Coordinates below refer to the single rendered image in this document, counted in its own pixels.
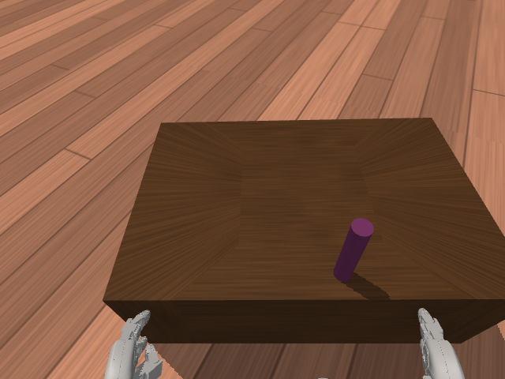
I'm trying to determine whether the right robot hand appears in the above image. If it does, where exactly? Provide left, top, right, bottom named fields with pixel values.
left=418, top=308, right=465, bottom=379

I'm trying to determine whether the left robot hand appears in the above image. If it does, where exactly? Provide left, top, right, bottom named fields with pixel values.
left=104, top=310, right=163, bottom=379

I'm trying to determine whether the can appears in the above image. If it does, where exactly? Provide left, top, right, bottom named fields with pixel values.
left=333, top=218, right=374, bottom=282

